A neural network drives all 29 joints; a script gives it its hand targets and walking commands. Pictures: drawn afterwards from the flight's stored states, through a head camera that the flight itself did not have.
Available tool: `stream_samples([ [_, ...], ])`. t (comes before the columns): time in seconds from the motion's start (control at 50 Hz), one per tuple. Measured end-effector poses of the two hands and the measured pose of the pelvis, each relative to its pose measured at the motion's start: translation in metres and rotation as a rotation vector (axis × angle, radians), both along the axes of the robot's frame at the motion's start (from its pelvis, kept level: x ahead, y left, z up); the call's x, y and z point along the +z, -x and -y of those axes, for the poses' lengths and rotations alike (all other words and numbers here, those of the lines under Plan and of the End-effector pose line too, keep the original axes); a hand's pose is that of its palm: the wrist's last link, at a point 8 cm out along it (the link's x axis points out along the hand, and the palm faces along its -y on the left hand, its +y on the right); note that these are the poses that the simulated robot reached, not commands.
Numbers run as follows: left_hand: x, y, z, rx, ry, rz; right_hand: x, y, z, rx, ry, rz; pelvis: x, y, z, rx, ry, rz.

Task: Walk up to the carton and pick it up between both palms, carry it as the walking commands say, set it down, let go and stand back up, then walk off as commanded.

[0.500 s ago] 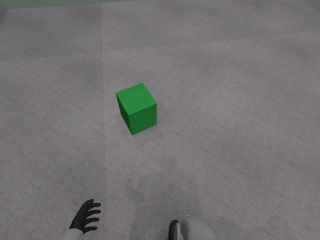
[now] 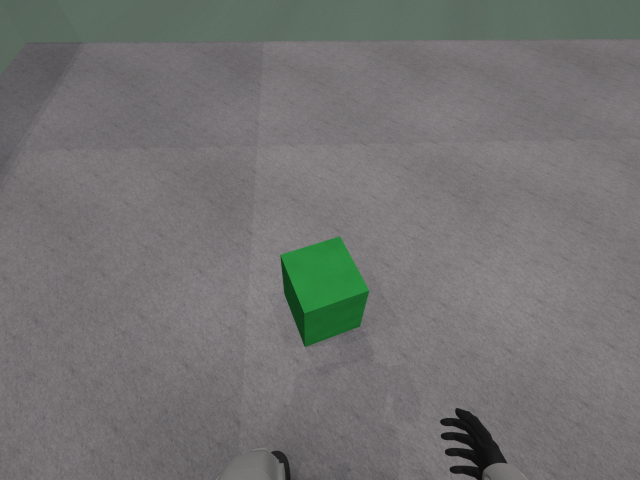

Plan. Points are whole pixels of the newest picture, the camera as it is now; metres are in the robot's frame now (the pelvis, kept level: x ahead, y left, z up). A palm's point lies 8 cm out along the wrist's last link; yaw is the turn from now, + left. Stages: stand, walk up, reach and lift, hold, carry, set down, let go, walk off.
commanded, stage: walk up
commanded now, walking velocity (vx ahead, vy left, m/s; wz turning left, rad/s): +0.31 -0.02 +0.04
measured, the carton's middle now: (322, 292) +0.69 +0.02 -0.63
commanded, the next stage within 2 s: none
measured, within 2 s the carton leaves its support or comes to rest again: neither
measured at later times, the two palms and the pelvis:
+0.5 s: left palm (199, 398) +0.22 +0.19 -0.11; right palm out of the picture +0.05 -0.26 -0.13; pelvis +0.14 -0.04 +0.01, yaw +1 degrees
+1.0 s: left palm (176, 429) +0.18 +0.22 -0.13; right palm (499, 383) +0.27 -0.25 -0.12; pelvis +0.21 -0.01 +0.01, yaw +1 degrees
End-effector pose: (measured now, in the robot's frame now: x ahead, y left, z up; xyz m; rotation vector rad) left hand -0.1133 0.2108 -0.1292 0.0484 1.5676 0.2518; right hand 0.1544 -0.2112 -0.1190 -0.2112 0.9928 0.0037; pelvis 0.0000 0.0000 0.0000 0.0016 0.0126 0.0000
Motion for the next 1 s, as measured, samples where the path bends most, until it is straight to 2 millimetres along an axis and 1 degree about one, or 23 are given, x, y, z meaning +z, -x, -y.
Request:
stream_samples([
  [0.02, -0.004, -0.016, -0.007, -0.015, 0.001, 0.007, -0.001, -0.001, 0.0, -0.017, 0.012, -0.008, -0.001, -0.007, -0.004, 0.0, -0.002, 0.001],
  [0.06, -0.007, -0.054, -0.022, -0.05, -0.003, 0.038, 0.002, 0.013, 0.005, -0.068, 0.035, -0.057, 0.003, -0.02, -0.009, -0.004, 0.006, 0.007],
  [0.12, -0.005, -0.117, -0.039, -0.106, -0.008, 0.112, 0.012, 0.051, 0.017, -0.154, 0.079, -0.165, 0.014, -0.038, -0.013, -0.005, 0.019, 0.012],
  [0.16, -0.002, -0.157, -0.046, -0.135, -0.014, 0.165, 0.018, 0.078, 0.021, -0.198, 0.1, -0.242, 0.02, -0.049, -0.014, 0.0, 0.028, 0.015],
  [0.22, 0.002, -0.206, -0.049, -0.161, -0.017, 0.231, 0.025, 0.113, 0.023, -0.244, 0.112, -0.341, 0.025, -0.063, -0.012, 0.008, 0.038, 0.018],
  [0.28, 0.007, -0.243, -0.042, -0.177, -0.007, 0.279, 0.029, 0.134, 0.023, -0.272, 0.109, -0.411, 0.028, -0.077, -0.007, 0.011, 0.04, 0.016],
  [0.32, 0.01, -0.263, -0.033, -0.183, 0.002, 0.306, 0.03, 0.139, 0.024, -0.284, 0.1, -0.439, 0.03, -0.086, -0.001, 0.012, 0.04, 0.013],
  [0.36, 0.013, -0.282, -0.022, -0.189, 0.009, 0.333, 0.028, 0.137, 0.026, -0.293, 0.084, -0.453, 0.03, -0.095, 0.005, 0.013, 0.038, 0.009],
  [0.42, 0.018, -0.308, -0.002, -0.201, 0.005, 0.375, 0.019, 0.126, 0.033, -0.301, 0.054, -0.466, 0.028, -0.111, 0.019, 0.013, 0.028, 0.006],
  [0.48, 0.02, -0.33, 0.015, -0.207, -0.026, 0.419, 0.001, 0.11, 0.047, -0.298, 0.022, -0.487, 0.019, -0.129, 0.035, 0.014, 0.002, 0.01],
  [0.5, 0.017, -0.335, 0.02, -0.206, -0.045, 0.434, -0.008, 0.104, 0.052, -0.289, 0.015, -0.494, 0.012, -0.136, 0.041, 0.016, -0.015, 0.011],
  [0.52, 0.017, -0.335, 0.023, -0.199, -0.061, 0.436, -0.015, 0.095, 0.057, -0.27, 0.009, -0.5, 0.009, -0.14, 0.045, 0.017, -0.015, 0.013],
  [0.54, 0.019, -0.33, 0.025, -0.186, -0.076, 0.421, -0.019, 0.083, 0.061, -0.25, 0.002, -0.497, 0.01, -0.145, 0.047, 0.019, -0.017, 0.015],
  [0.6, 0.031, -0.3, 0.022, -0.144, -0.12, 0.307, -0.02, 0.033, 0.071, -0.208, -0.026, -0.434, 0.019, -0.159, 0.05, 0.017, -0.041, 0.017],
  [0.66, 0.044, -0.271, 0.017, -0.11, -0.147, 0.205, -0.017, -0.014, 0.075, -0.185, -0.045, -0.375, 0.028, -0.174, 0.051, 0.013, -0.06, 0.016],
  [0.7, 0.048, -0.256, 0.018, -0.097, -0.148, 0.152, -0.015, -0.038, 0.075, -0.183, -0.044, -0.354, 0.03, -0.181, 0.05, 0.011, -0.068, 0.015],
  [0.76, 0.047, -0.246, 0.022, -0.089, -0.124, 0.098, -0.012, -0.066, 0.072, -0.184, -0.03, -0.333, 0.031, -0.19, 0.046, 0.013, -0.066, 0.016],
  [0.8, 0.04, -0.246, 0.025, -0.083, -0.098, 0.078, -0.011, -0.081, 0.066, -0.172, -0.013, -0.321, 0.029, -0.194, 0.042, 0.015, -0.051, 0.015],
  [0.84, 0.029, -0.251, 0.025, -0.07, -0.072, 0.078, -0.011, -0.093, 0.059, -0.157, 0.009, -0.317, 0.025, -0.199, 0.037, 0.019, -0.032, 0.014],
  [0.9, 0.011, -0.264, 0.015, -0.049, -0.049, 0.097, -0.01, -0.107, 0.048, -0.136, 0.052, -0.307, 0.017, -0.205, 0.024, 0.027, -0.004, 0.011],
  [0.94, -0.001, -0.275, 0.003, -0.046, -0.042, 0.114, -0.007, -0.112, 0.044, -0.134, 0.082, -0.292, 0.011, -0.208, 0.016, 0.027, -0.006, 0.011],
  [1.0, -0.004, -0.297, -0.01, -0.058, -0.036, 0.143, 0.002, -0.112, 0.037, -0.147, 0.105, -0.275, 0.014, -0.209, 0.007, 0.019, -0.005, 0.015],
])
